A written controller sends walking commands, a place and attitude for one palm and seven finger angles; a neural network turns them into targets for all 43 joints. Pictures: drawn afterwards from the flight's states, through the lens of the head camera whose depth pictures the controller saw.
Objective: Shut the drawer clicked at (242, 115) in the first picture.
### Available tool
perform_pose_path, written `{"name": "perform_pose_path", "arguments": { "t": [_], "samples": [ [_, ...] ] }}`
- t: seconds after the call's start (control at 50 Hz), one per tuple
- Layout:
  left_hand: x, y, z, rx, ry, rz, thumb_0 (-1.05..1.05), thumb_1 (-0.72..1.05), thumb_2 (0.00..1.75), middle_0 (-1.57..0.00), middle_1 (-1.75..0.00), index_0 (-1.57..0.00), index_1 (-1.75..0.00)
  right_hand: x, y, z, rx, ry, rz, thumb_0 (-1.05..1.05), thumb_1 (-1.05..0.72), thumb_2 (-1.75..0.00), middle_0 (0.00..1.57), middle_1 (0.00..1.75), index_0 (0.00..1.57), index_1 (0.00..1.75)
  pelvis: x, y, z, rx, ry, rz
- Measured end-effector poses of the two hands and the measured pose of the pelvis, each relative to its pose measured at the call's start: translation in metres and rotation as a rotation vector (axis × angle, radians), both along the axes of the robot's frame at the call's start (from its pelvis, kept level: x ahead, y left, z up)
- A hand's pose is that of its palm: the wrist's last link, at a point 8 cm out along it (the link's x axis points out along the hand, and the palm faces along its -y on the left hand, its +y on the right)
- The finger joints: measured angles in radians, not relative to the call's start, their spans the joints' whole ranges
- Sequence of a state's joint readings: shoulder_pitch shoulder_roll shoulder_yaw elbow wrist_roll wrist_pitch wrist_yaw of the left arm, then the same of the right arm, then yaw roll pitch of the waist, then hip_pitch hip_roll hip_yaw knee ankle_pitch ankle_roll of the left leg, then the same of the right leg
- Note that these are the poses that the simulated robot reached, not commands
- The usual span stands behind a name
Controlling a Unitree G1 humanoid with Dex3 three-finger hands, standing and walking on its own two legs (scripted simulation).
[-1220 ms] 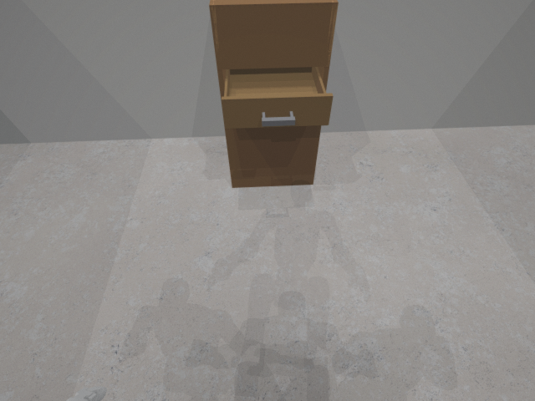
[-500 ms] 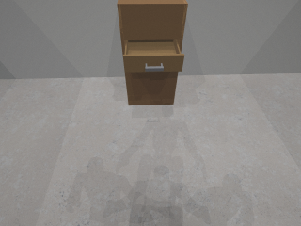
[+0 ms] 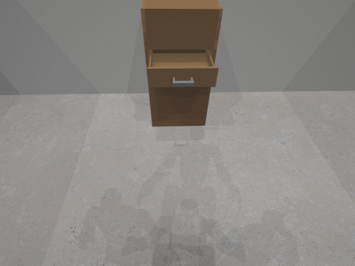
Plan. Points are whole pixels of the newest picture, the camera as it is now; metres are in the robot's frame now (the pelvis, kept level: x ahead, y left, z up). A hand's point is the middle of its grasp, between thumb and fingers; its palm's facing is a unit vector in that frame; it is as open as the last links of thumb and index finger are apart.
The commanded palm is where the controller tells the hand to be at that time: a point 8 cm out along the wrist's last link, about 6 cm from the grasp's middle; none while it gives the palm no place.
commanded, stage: look at it before walking up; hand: left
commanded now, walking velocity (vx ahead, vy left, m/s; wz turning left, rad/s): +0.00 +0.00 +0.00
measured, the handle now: (183, 81) +1.06 +0.03 -0.19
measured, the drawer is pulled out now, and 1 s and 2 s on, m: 0.21 0.21 0.21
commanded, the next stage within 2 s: walk to a spot facing it in 0.22 s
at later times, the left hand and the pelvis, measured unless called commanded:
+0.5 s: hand out of the picture +0.06 +0.24 -0.16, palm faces -0.04 -0.94 -0.33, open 7.4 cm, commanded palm none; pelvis +0.00 +0.00 +0.00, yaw -3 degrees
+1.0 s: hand out of the picture +0.08 +0.17 -0.17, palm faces -0.17 -0.97 -0.17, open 7.4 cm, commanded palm none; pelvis +0.11 -0.01 +0.00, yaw -17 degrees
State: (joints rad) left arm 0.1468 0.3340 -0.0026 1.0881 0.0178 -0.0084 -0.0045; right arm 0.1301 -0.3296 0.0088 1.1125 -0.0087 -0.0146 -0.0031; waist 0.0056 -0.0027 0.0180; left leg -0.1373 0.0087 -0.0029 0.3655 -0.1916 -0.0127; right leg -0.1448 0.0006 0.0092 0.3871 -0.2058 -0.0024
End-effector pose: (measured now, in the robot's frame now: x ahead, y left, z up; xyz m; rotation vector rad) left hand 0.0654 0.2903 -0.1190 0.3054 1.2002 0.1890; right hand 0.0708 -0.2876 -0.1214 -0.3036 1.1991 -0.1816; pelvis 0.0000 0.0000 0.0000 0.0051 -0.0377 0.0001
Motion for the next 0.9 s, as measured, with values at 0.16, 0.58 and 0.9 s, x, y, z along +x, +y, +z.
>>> {"name": "perform_pose_path", "arguments": {
  "t": [0.16,0.58,0.9],
  "samples": [
    [-0.008,0.002,-0.001,0.001,0.023,0.010,0.00,0.91,0.89,-0.20,-0.30,-0.20,-0.30,-0.001,0.000,0.000,-0.003,0.011,0.002,0.01,-0.91,-0.90,0.20,0.30,0.20,0.30,0.000,0.001,0.000,-0.001,0.001,0.002],
    [-0.008,-0.018,-0.017,-0.038,0.087,-0.027,0.00,0.91,0.89,-0.20,-0.30,-0.20,-0.30,-0.017,0.011,-0.014,0.038,-0.013,-0.090,0.01,-0.91,-0.90,0.20,0.30,0.20,0.30,0.009,-0.002,-0.009,0.006,0.012,-0.091],
    [0.001,-0.085,-0.023,-0.137,0.213,-0.055,0.00,0.91,0.89,-0.20,-0.30,-0.20,-0.30,0.006,0.013,-0.022,0.115,0.005,-0.252,0.02,-0.91,-0.90,0.20,0.30,0.20,0.30,0.074,-0.021,-0.008,-0.003,0.034,-0.229]
  ]
}}
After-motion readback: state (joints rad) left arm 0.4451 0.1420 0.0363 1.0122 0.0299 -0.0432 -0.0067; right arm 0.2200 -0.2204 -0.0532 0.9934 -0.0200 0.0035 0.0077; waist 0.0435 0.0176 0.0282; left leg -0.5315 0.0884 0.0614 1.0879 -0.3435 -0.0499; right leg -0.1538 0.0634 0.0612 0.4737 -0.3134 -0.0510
